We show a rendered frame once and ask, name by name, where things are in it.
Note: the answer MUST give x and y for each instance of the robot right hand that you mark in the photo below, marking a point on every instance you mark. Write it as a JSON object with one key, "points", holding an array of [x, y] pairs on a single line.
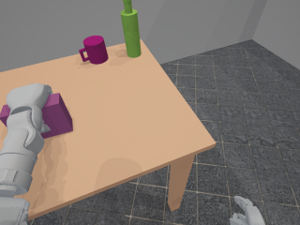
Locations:
{"points": [[252, 214]]}

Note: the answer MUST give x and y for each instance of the table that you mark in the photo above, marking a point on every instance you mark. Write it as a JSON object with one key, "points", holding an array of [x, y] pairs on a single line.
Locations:
{"points": [[128, 120]]}

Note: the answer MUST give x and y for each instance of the sponge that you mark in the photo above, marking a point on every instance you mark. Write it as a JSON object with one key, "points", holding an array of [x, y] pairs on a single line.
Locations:
{"points": [[54, 114]]}

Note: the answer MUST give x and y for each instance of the left robot forearm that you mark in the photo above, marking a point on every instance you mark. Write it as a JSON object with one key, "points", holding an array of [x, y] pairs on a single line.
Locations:
{"points": [[21, 146]]}

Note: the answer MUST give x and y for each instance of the robot left hand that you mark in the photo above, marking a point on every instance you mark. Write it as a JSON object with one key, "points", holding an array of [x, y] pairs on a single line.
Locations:
{"points": [[36, 94]]}

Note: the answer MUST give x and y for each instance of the left robot upper arm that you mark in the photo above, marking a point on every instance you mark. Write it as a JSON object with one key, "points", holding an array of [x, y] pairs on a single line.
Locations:
{"points": [[13, 211]]}

